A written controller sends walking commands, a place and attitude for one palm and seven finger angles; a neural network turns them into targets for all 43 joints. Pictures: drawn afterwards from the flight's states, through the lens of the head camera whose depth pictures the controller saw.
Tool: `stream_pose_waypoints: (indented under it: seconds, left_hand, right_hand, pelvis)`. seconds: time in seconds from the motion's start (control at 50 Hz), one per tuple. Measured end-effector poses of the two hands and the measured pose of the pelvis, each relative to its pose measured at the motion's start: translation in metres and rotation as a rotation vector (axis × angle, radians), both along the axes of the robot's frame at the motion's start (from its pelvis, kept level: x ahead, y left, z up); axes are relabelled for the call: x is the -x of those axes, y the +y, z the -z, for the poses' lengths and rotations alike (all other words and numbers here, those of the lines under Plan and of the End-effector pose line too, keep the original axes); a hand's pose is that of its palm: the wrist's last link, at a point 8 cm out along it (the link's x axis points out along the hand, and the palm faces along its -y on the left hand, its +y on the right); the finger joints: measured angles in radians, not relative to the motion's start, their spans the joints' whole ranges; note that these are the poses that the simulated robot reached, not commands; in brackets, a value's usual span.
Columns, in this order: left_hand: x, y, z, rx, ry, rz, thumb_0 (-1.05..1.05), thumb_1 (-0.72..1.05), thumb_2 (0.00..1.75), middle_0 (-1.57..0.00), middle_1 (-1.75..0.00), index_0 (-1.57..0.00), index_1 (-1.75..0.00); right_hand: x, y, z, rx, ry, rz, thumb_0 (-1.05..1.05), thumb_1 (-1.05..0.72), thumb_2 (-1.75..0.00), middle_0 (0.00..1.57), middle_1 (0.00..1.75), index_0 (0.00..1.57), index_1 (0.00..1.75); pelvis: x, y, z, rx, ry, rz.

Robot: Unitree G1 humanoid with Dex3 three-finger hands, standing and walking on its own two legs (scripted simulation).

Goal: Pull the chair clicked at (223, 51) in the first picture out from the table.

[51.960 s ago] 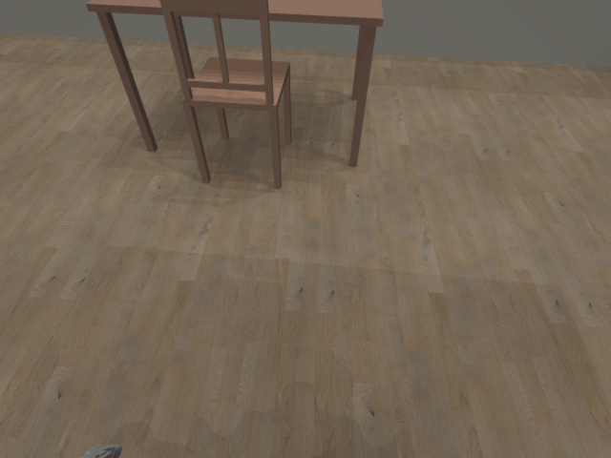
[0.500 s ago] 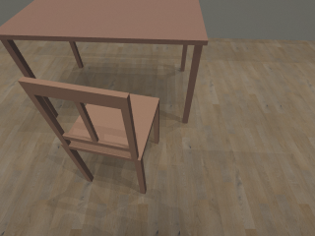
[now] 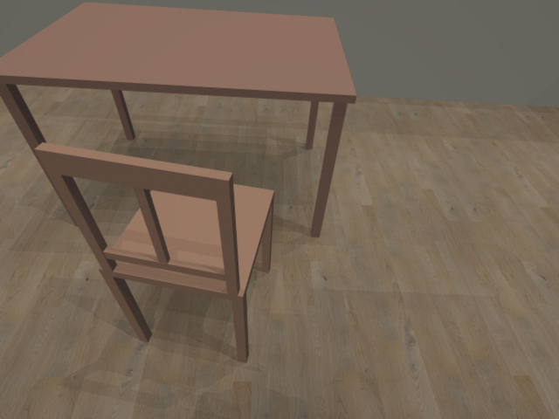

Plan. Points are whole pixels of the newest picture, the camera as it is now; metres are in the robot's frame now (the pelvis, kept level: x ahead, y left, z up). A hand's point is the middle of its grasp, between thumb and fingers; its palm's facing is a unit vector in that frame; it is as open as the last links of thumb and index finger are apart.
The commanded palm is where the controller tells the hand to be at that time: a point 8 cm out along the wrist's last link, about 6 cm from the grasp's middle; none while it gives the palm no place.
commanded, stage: come to a stop and stand still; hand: left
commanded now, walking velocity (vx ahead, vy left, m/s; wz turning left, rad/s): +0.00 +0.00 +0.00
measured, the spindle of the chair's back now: (153, 226) +0.51 +0.30 -0.10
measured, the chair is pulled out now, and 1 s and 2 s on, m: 0.34 0.34 0.34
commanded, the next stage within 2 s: look again from close up in 0.60 s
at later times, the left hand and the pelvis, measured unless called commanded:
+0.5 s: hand out of the picture -0.03 +0.19 -0.17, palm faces +0.02 -0.98 -0.20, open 7.4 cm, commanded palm none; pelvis -0.01 +0.00 +0.00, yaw +0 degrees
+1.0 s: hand out of the picture +0.00 +0.17 -0.17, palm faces +0.02 -0.99 -0.17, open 7.4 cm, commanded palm none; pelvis +0.00 +0.00 +0.01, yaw +0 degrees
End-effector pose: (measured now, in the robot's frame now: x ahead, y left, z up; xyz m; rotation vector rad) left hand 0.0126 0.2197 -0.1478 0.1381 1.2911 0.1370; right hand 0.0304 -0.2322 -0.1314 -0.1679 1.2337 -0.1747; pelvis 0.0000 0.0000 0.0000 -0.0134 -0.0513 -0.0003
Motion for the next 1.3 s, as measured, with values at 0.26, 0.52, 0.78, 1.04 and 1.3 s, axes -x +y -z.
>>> stream_pose_waypoints:
  seconds: [0.26, 0.52, 0.78, 1.04, 1.3]
  left_hand:
    - [0.015, 0.026, -0.008, -0.038, 0.008, 0.001, 0.00, 0.90, 0.90, -0.20, -0.30, -0.20, -0.30]
    - [0.045, 0.013, -0.006, -0.014, 0.107, -0.014, 0.00, 0.90, 0.90, -0.20, -0.30, -0.20, -0.30]
    - [0.028, -0.003, -0.003, 0.018, 0.080, -0.006, 0.00, 0.90, 0.90, -0.20, -0.30, -0.20, -0.30]
    - [0.016, -0.001, -0.004, 0.010, 0.060, -0.010, 0.00, 0.90, 0.90, -0.20, -0.30, -0.20, -0.30]
    - [0.024, 0.001, -0.006, 0.005, 0.092, -0.021, 0.00, 0.90, 0.90, -0.20, -0.30, -0.20, -0.30]
  right_hand:
    - [0.004, 0.008, -0.002, -0.011, 0.005, -0.029, 0.01, -0.91, -0.90, 0.20, 0.30, 0.20, 0.30]
    - [0.025, -0.001, -0.001, -0.002, 0.092, -0.014, 0.01, -0.91, -0.90, 0.20, 0.30, 0.20, 0.30]
    - [0.023, 0.002, -0.001, -0.013, 0.106, -0.006, 0.01, -0.91, -0.90, 0.20, 0.30, 0.20, 0.30]
    - [0.016, 0.006, 0.000, -0.023, 0.101, -0.004, 0.01, -0.92, -0.90, 0.20, 0.30, 0.20, 0.30]
    - [0.014, 0.007, 0.000, -0.026, 0.113, -0.009, 0.00, -0.91, -0.90, 0.20, 0.30, 0.20, 0.30]
  pelvis:
    - [0.010, 0.007, -0.003, -0.006, 0.015, -0.002]
    - [0.010, 0.003, -0.005, -0.006, 0.022, -0.004]
    - [0.006, -0.001, -0.006, -0.005, 0.023, -0.004]
    - [0.001, 0.000, -0.007, -0.006, 0.022, -0.004]
    - [-0.003, 0.000, -0.008, -0.008, 0.026, -0.007]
